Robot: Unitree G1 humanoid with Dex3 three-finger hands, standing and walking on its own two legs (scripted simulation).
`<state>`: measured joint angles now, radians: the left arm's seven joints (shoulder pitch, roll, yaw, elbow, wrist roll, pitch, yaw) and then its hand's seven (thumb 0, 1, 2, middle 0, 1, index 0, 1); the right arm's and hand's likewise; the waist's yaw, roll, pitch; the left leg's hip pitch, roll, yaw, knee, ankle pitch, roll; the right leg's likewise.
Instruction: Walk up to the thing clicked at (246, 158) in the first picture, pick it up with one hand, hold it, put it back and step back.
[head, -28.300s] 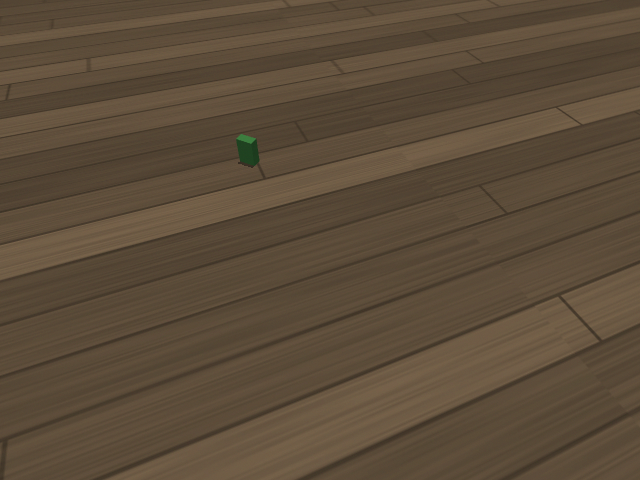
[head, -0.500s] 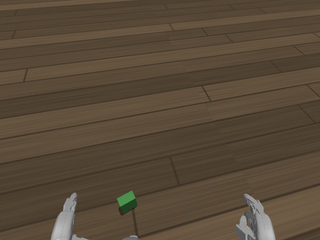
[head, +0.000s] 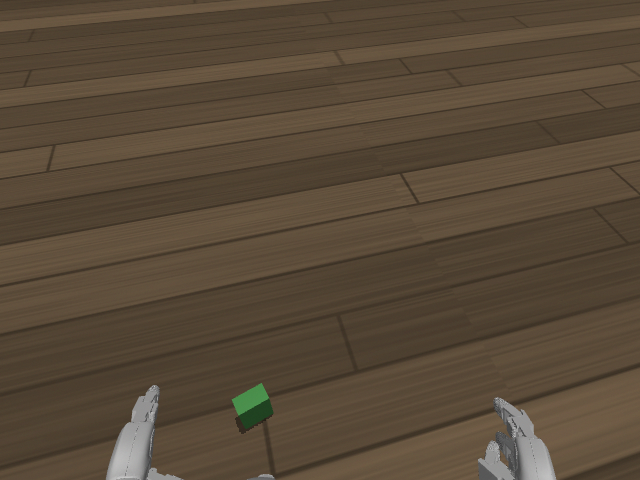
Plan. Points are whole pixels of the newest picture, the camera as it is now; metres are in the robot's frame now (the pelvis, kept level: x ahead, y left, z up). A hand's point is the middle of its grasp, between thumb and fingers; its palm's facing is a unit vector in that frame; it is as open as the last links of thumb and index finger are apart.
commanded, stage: home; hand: left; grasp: from the side
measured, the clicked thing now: (253, 406) +0.40 +0.20 -0.66
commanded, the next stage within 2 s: stand in 0.98 s
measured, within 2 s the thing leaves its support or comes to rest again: neither
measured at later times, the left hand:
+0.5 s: hand (180, 460) +0.17 +0.18 -0.06, palm faces +0.09 -0.96 -0.28, open 17.6 cm
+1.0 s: hand (177, 459) +0.17 +0.19 -0.06, palm faces +0.09 -0.96 -0.27, open 17.6 cm
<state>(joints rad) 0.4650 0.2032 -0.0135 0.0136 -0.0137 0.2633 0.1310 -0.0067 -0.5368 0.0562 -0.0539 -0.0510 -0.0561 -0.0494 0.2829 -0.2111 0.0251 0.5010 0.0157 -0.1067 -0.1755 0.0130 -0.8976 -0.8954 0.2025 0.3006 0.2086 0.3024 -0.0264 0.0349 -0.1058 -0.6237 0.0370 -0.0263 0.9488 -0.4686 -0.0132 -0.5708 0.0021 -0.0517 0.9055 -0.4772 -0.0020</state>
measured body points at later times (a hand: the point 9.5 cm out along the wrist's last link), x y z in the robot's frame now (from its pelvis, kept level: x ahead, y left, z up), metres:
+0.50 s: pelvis +0.00 +0.00 +0.00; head +0.02 +0.01 +0.45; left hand +0.16 +0.23 -0.04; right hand +0.16 -0.24 -0.07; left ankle +0.00 +0.12 -0.69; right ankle -0.01 -0.12 -0.69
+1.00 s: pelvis +0.00 +0.01 +0.00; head +0.02 +0.01 +0.45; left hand +0.16 +0.24 -0.04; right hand +0.16 -0.23 -0.07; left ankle +0.00 +0.13 -0.69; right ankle -0.01 -0.12 -0.69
